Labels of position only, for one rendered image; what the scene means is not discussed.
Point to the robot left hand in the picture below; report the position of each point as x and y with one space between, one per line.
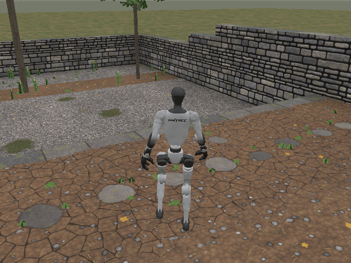
144 162

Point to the robot head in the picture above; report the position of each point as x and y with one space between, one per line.
178 95

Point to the left robot upper arm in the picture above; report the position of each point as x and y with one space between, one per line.
157 124

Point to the humanoid robot torso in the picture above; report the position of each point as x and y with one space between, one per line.
176 132

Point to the robot right hand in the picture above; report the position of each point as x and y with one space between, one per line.
199 152

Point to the robot left forearm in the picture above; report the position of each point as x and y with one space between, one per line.
149 147

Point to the robot right forearm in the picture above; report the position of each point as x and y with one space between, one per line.
202 144

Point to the right robot upper arm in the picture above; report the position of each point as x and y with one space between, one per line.
197 125

